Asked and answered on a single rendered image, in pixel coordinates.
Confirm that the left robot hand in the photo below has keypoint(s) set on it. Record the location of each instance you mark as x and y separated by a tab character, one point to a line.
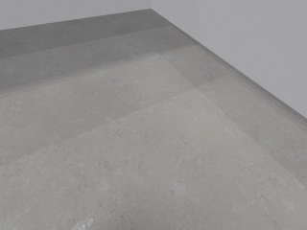
83	224

